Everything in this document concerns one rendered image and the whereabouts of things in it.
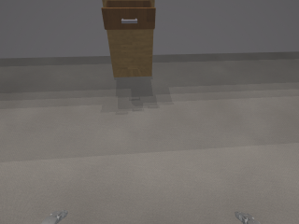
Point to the robot right hand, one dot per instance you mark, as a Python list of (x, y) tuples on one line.
[(246, 218)]

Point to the cabinet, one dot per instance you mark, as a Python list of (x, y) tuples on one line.
[(131, 50)]

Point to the robot left hand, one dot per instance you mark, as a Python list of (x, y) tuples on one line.
[(55, 217)]

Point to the handle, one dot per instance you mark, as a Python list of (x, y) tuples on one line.
[(128, 21)]

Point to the drawer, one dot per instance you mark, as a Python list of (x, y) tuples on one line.
[(116, 10)]

